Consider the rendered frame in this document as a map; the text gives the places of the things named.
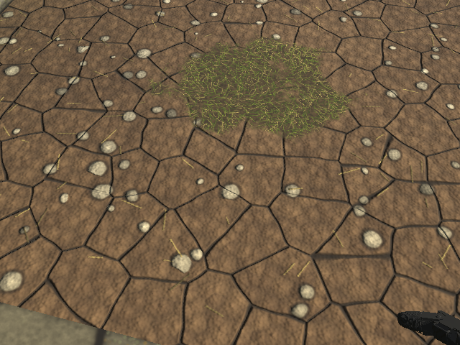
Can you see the right robot hand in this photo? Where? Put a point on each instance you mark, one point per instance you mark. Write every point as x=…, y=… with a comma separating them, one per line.
x=441, y=325

